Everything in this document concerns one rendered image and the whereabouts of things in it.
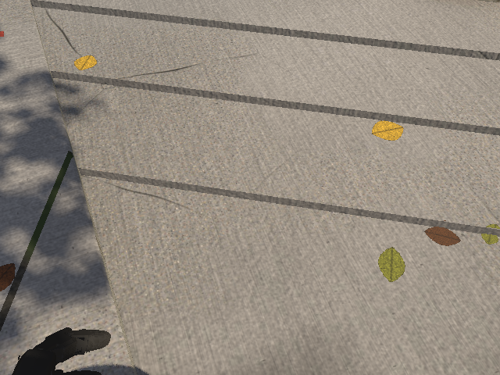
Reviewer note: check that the robot left hand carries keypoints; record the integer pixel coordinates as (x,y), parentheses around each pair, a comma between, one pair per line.
(57,348)

